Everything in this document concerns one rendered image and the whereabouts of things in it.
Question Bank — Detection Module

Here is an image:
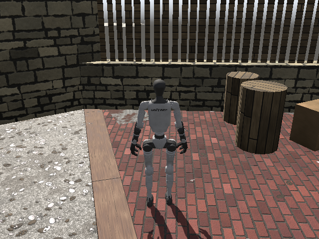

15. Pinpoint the left robot forearm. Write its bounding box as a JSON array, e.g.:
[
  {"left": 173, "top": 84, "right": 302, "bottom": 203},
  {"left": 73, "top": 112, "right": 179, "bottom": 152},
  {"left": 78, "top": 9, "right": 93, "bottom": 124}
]
[{"left": 131, "top": 121, "right": 141, "bottom": 144}]

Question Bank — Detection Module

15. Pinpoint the robot right upper arm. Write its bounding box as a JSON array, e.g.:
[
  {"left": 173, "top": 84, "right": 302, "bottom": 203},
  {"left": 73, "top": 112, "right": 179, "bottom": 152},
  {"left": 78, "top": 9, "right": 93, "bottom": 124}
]
[{"left": 170, "top": 101, "right": 182, "bottom": 128}]

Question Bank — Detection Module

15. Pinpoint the robot left hand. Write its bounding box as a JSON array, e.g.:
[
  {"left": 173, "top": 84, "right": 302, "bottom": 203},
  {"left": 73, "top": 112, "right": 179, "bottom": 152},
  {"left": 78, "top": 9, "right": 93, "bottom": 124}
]
[{"left": 130, "top": 143, "right": 142, "bottom": 156}]

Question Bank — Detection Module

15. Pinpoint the right robot foot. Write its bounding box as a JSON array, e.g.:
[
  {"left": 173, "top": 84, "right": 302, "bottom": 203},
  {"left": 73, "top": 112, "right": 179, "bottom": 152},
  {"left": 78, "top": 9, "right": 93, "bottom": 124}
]
[{"left": 165, "top": 192, "right": 172, "bottom": 205}]

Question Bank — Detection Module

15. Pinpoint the robot left upper arm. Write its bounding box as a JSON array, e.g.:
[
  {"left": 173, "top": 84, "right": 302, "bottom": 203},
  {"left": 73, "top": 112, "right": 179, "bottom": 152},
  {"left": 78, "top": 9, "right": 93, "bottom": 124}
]
[{"left": 136, "top": 101, "right": 149, "bottom": 128}]

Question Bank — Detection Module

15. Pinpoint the robot right hand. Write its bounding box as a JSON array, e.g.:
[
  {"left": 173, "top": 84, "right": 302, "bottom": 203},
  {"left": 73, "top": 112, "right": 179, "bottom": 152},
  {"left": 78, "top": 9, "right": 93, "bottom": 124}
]
[{"left": 176, "top": 142, "right": 188, "bottom": 154}]

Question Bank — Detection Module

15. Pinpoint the robot right shin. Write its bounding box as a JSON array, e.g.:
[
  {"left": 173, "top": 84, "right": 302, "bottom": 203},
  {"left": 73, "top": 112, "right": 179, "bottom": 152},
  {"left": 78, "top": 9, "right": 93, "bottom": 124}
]
[{"left": 166, "top": 166, "right": 173, "bottom": 198}]

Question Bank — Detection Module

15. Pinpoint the right robot forearm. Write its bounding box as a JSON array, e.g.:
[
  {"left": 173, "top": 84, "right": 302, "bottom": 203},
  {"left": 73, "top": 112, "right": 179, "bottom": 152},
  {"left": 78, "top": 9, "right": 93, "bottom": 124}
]
[{"left": 177, "top": 121, "right": 186, "bottom": 143}]

